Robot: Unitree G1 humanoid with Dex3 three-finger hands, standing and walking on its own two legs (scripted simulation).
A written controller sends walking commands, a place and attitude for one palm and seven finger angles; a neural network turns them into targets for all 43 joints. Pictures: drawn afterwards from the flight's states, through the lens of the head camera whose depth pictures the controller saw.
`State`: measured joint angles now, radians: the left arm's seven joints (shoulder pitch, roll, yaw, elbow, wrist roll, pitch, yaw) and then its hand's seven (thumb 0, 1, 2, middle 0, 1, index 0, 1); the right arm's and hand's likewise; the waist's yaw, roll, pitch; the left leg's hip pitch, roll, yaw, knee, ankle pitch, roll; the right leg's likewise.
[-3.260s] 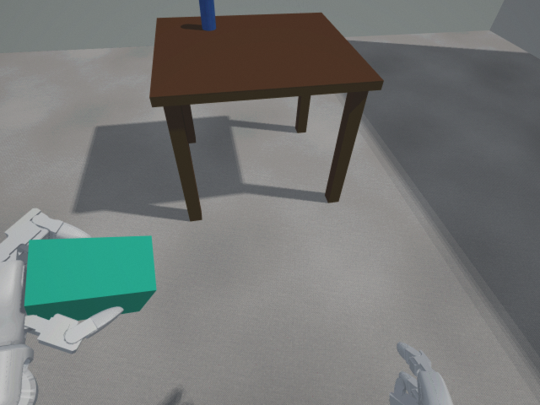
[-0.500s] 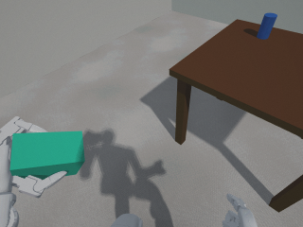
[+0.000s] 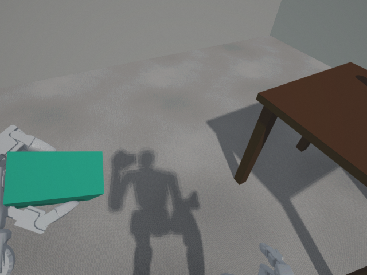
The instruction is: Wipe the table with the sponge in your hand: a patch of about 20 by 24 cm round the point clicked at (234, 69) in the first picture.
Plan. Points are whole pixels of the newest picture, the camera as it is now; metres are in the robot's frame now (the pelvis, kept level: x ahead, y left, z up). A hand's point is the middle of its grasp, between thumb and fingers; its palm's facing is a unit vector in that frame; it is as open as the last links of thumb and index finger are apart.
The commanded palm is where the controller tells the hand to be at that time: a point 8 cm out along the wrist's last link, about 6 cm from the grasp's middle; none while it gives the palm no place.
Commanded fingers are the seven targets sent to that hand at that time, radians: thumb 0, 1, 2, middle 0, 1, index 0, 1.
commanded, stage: walk to a spot facing it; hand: left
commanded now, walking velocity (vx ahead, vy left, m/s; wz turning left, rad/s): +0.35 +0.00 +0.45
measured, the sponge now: (69, 179) +0.22 +0.21 +0.17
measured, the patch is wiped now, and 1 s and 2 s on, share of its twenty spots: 0.00 0.00 0.00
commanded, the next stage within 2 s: none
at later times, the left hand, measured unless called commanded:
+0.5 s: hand (21, 219) +0.15 +0.24 +0.18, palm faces +0.59 -0.65 -0.48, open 10.6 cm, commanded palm +0.09 +0.27 +0.17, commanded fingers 0.00 0.10 1.30 -1.20 -1.60 -1.20 -1.60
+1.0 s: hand (45, 181) +0.22 +0.25 +0.16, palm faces +0.71 -0.52 -0.48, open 10.6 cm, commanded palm +0.15 +0.26 +0.17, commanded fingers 0.00 0.10 1.30 -1.20 -1.60 -1.20 -1.60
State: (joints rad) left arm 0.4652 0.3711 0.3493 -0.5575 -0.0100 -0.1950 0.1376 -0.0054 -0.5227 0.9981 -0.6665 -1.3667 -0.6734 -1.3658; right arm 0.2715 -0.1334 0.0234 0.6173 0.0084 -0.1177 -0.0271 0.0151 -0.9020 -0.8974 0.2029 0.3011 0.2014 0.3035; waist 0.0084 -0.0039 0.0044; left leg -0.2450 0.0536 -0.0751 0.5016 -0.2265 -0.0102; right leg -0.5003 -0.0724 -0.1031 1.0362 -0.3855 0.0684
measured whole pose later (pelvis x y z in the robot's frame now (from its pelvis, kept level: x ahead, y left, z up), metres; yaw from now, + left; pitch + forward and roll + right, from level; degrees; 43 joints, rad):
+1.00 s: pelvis +0.12 -0.06 -0.02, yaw +24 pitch -1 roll +0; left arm 0.41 0.35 0.35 -0.44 0.00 -0.21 0.13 0.00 -0.52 1.00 -0.67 -1.37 -0.68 -1.37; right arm 0.21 -0.18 0.01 0.67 0.01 -0.08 -0.05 0.01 -0.90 -0.90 0.21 0.30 0.21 0.30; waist 0.04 0.07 0.06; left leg -0.36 0.07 -0.01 0.98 -0.47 0.00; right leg -0.36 -0.11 -0.20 0.68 -0.27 -0.01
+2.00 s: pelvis +0.35 +0.00 +0.00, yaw +47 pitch +0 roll +4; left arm 0.51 0.38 0.35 -0.60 -0.02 -0.18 0.15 -0.01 -0.53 1.00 -0.66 -1.37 -0.67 -1.37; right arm 0.14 -0.27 -0.06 0.57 0.00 -0.04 -0.07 0.02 -0.91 -0.90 0.20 0.30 0.20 0.30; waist -0.02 -0.05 0.15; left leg -0.53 0.08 0.14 0.94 -0.39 -0.06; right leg -0.20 -0.16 -0.30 0.52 -0.31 -0.03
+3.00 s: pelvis +0.37 -0.08 -0.01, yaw +33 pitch +2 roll +3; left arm 0.48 0.40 0.39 -0.56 -0.04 -0.20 0.12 -0.01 -0.53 1.01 -0.65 -1.38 -0.67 -1.38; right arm 0.18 -0.25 -0.04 0.53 0.01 0.04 -0.01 0.02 -0.91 -0.90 0.20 0.30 0.20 0.30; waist 0.01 -0.07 0.04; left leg -0.22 0.00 0.07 0.48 -0.29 -0.02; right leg -0.47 0.15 0.10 0.49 -0.11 -0.07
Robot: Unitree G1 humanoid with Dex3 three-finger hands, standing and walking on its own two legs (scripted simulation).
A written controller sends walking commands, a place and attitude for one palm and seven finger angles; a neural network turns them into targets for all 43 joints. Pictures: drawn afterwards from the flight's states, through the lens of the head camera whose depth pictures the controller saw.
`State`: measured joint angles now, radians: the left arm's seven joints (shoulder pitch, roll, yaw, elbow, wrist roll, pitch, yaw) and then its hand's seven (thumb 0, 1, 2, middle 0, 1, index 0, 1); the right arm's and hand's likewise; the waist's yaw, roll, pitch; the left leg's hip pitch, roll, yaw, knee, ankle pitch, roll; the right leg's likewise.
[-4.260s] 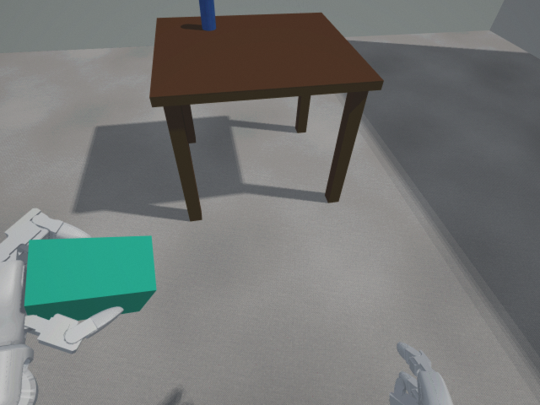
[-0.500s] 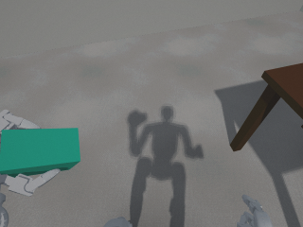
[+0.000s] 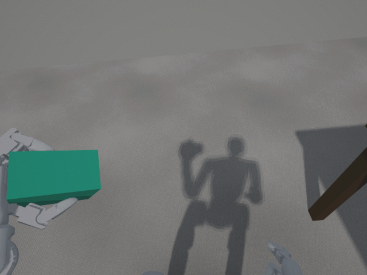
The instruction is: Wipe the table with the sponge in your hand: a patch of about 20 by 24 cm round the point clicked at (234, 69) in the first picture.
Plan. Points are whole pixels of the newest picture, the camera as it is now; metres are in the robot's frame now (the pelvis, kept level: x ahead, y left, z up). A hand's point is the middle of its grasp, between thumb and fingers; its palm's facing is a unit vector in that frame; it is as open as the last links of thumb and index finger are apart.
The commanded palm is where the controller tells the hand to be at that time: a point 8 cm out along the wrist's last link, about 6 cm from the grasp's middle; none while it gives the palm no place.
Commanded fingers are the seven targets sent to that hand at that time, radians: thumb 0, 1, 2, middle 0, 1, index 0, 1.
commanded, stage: walk to a spot facing it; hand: left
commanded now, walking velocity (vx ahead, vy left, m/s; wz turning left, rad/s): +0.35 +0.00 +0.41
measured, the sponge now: (68, 178) +0.23 +0.21 +0.17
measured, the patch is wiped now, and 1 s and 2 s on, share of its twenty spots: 0.00 0.00 0.00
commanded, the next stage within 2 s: turn to face it in 1.04 s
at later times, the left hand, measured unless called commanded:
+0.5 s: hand (48, 128) +0.32 +0.28 +0.19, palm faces +0.51 -0.74 -0.44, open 10.6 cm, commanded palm +0.24 +0.31 +0.20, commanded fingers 0.00 0.10 1.30 -1.20 -1.60 -1.20 -1.60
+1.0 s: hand (76, 112) +0.36 +0.25 +0.19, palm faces +0.60 -0.63 -0.50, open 10.6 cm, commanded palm +0.27 +0.28 +0.20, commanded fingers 0.00 0.10 1.30 -1.20 -1.60 -1.20 -1.60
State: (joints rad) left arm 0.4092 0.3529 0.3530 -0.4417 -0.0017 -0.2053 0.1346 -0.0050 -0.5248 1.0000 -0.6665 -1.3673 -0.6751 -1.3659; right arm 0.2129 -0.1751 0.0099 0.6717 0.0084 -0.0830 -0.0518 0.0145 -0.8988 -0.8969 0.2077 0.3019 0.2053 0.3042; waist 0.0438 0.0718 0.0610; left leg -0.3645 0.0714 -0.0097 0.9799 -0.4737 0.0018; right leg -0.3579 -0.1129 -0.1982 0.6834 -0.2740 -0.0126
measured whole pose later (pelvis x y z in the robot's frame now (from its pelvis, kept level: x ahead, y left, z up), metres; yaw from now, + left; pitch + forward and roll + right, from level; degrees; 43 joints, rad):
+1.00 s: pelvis +0.24 -0.04 +0.02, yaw +23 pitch +0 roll +4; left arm 0.51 0.38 0.35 -0.60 -0.02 -0.18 0.15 -0.01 -0.53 1.00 -0.66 -1.37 -0.67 -1.37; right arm 0.14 -0.27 -0.06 0.57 0.00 -0.04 -0.07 0.02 -0.91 -0.90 0.20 0.30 0.20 0.30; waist -0.02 -0.05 0.15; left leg -0.53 0.08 0.14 0.94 -0.39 -0.06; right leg -0.20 -0.16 -0.30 0.52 -0.31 -0.03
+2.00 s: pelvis +0.22 -0.12 +0.01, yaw +9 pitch +2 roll +3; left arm 0.48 0.40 0.39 -0.56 -0.04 -0.20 0.12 -0.01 -0.53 1.01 -0.65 -1.38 -0.67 -1.38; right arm 0.18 -0.25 -0.04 0.53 0.01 0.04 -0.01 0.02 -0.91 -0.90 0.20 0.30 0.20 0.30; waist 0.01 -0.07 0.04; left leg -0.22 0.00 0.07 0.48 -0.29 -0.02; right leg -0.47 0.15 0.10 0.49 -0.11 -0.07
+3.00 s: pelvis +0.09 -0.25 +0.00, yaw -26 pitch -2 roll -1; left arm 0.37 0.38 0.34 -0.51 -0.01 -0.15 0.13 -0.01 -0.54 1.01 -0.65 -1.38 -0.66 -1.38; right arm 0.19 -0.15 0.05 0.52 0.02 -0.05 0.02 0.01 -0.90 -0.90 0.21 0.30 0.20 0.30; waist 0.06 0.08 0.14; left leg -0.27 0.26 0.14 0.72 -0.38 -0.11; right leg -0.34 0.00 -0.10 0.68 -0.31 0.01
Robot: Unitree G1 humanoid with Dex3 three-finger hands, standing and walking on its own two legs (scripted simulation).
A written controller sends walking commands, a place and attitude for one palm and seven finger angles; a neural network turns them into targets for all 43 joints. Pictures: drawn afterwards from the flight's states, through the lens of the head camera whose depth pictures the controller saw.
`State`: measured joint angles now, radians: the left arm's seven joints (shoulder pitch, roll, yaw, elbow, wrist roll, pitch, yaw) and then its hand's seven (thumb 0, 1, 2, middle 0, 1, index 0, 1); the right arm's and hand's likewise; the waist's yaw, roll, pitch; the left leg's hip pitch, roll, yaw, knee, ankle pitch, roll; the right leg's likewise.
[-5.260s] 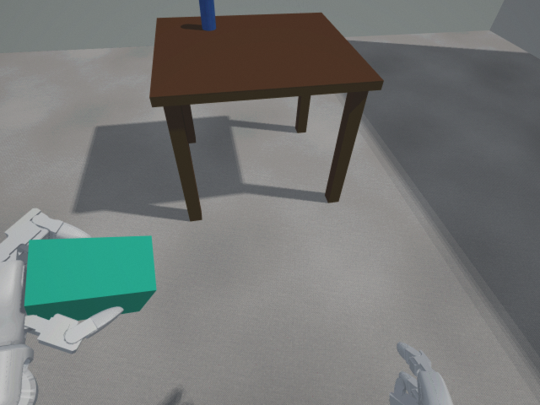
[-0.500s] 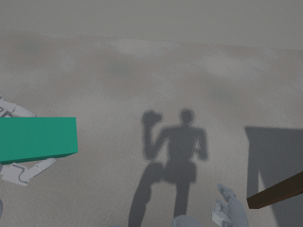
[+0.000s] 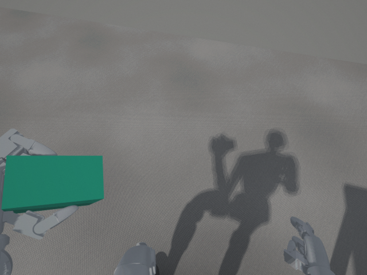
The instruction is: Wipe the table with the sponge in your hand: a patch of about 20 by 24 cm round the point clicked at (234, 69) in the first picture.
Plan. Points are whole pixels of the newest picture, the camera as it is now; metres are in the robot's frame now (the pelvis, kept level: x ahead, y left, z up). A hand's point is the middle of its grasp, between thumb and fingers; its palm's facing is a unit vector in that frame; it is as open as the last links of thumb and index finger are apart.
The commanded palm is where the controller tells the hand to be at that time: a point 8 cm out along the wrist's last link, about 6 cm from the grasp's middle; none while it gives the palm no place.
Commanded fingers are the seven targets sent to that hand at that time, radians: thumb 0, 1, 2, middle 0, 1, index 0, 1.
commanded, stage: walk to a spot facing it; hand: left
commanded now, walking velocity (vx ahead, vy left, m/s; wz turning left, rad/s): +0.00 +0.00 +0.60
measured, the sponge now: (68, 184) +0.24 +0.19 +0.14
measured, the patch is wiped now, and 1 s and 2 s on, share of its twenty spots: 0.00 0.00 0.00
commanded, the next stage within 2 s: turn to face it in 0.04 s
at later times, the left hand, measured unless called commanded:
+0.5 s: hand (44, 184) +0.22 +0.20 +0.17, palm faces +0.50 -0.74 -0.46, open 10.6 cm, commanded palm +0.18 +0.24 +0.17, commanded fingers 0.00 0.10 1.30 -1.20 -1.60 -1.20 -1.60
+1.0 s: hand (114, 188) +0.23 +0.11 +0.16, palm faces +0.16 -0.88 -0.45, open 10.6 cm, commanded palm +0.18 +0.17 +0.17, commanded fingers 0.00 0.10 1.30 -1.20 -1.60 -1.20 -1.60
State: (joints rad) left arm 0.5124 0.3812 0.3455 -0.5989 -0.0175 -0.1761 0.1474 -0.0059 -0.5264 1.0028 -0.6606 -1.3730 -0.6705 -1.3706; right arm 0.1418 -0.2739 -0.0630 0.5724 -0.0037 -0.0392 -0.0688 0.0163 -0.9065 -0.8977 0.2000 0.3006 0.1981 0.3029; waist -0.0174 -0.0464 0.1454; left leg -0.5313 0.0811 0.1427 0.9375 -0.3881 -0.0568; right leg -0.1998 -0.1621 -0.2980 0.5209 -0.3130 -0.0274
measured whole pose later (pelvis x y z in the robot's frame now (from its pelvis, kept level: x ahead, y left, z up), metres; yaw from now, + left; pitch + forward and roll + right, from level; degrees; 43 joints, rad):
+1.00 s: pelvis -0.04 -0.07 -0.01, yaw -14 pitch +2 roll +3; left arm 0.48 0.40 0.39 -0.56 -0.04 -0.20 0.12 -0.01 -0.53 1.01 -0.65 -1.38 -0.67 -1.38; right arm 0.18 -0.25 -0.04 0.53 0.01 0.04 -0.01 0.02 -0.91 -0.90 0.20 0.30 0.20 0.30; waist 0.01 -0.07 0.04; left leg -0.22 0.00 0.07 0.48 -0.29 -0.02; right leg -0.47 0.15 0.10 0.49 -0.11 -0.07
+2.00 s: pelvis -0.22 -0.14 -0.03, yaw -49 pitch -2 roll -1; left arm 0.37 0.38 0.34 -0.51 -0.01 -0.15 0.13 -0.01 -0.54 1.01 -0.65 -1.38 -0.66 -1.38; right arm 0.19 -0.15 0.05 0.52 0.02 -0.05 0.02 0.01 -0.90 -0.90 0.21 0.30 0.20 0.30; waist 0.06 0.08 0.14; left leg -0.27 0.26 0.14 0.72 -0.38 -0.11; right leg -0.34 0.00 -0.10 0.68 -0.31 0.01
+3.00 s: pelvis -0.39 -0.07 -0.01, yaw -84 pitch +1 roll +2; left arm 0.59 0.47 0.43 -0.66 -0.06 -0.21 0.13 -0.01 -0.54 1.02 -0.65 -1.39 -0.66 -1.38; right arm 0.12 -0.26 -0.04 0.54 0.02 0.04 -0.01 0.02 -0.91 -0.90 0.20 0.30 0.20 0.30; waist -0.04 -0.02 0.17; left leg -0.46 0.04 0.03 1.00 -0.46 -0.10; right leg -0.38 0.08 0.04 0.51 -0.15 -0.09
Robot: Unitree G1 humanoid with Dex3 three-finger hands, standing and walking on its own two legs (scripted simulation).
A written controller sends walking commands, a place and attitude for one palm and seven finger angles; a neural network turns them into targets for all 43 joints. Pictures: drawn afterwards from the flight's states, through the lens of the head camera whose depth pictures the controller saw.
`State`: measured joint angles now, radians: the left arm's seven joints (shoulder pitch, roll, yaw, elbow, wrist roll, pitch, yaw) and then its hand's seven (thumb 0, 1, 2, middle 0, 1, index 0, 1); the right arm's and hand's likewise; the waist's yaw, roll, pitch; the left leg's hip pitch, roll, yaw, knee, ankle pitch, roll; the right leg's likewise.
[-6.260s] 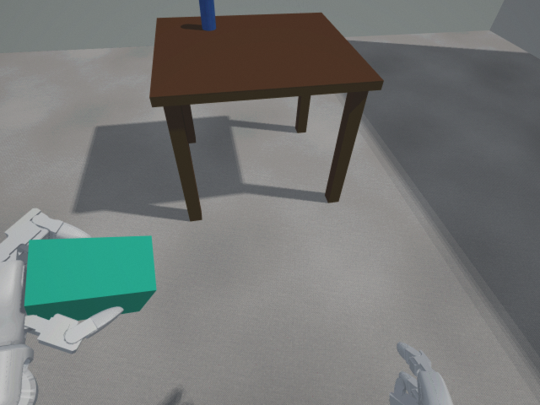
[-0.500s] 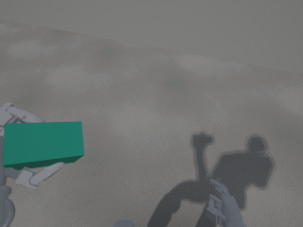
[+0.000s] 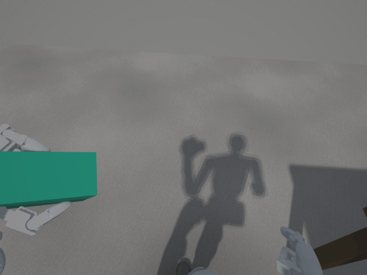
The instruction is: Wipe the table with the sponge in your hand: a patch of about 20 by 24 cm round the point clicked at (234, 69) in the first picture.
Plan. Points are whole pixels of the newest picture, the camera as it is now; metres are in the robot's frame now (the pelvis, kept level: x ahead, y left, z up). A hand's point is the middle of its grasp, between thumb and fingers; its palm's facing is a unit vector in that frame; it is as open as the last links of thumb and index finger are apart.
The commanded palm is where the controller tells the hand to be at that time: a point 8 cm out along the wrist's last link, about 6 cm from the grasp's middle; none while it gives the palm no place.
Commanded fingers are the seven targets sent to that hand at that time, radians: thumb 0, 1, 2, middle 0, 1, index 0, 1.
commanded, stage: turn to face it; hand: left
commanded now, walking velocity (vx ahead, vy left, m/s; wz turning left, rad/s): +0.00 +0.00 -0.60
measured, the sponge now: (62, 180) +0.23 +0.21 +0.16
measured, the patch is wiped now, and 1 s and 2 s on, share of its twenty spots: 0.00 0.00 0.00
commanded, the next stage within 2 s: none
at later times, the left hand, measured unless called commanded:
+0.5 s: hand (164, 191) +0.22 +0.05 +0.17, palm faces -0.03 -0.82 -0.58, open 10.7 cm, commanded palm +0.17 +0.13 +0.19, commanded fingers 0.00 0.10 1.30 -1.20 -1.60 -1.20 -1.60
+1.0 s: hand (233, 229) +0.17 -0.05 +0.17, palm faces -0.12 -0.86 -0.49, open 10.7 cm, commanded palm +0.14 +0.03 +0.19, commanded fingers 0.00 0.10 1.30 -1.20 -1.60 -1.20 -1.60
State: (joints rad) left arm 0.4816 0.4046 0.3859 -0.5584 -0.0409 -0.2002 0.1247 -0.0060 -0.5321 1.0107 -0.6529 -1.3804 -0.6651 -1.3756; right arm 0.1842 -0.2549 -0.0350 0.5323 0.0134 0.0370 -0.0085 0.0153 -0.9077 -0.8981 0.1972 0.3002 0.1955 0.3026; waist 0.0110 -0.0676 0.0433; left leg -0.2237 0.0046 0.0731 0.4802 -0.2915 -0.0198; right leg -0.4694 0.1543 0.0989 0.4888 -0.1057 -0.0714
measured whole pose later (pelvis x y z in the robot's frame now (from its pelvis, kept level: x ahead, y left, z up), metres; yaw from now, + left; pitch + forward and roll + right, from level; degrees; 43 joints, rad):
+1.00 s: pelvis -0.15 -0.11 -0.02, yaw -35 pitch -2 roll -1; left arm 0.37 0.38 0.34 -0.51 -0.01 -0.15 0.13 -0.01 -0.54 1.01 -0.65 -1.38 -0.66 -1.38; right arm 0.19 -0.15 0.05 0.52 0.02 -0.05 0.02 0.01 -0.90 -0.90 0.21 0.30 0.20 0.30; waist 0.06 0.08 0.14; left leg -0.27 0.26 0.14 0.72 -0.38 -0.11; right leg -0.34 0.00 -0.10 0.68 -0.31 0.01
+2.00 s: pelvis -0.34 -0.08 +0.00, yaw -70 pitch +1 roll +2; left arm 0.59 0.47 0.43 -0.66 -0.06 -0.21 0.13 -0.01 -0.54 1.02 -0.65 -1.39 -0.66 -1.38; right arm 0.12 -0.26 -0.04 0.54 0.02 0.04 -0.01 0.02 -0.91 -0.90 0.20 0.30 0.20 0.30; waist -0.04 -0.02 0.17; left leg -0.46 0.04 0.03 1.00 -0.46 -0.10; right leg -0.38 0.08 0.04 0.51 -0.15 -0.09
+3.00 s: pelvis -0.43 +0.02 +0.00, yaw -105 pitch +0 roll +0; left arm 0.49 0.39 0.41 -0.53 -0.02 -0.17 0.13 -0.01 -0.55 1.02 -0.65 -1.39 -0.66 -1.38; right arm 0.21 -0.20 -0.02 0.55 0.02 -0.01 -0.02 0.01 -0.91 -0.90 0.20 0.30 0.20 0.30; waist 0.03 -0.03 0.05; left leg -0.25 0.10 0.11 0.56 -0.30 -0.03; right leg -0.52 0.04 -0.01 1.02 -0.41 0.03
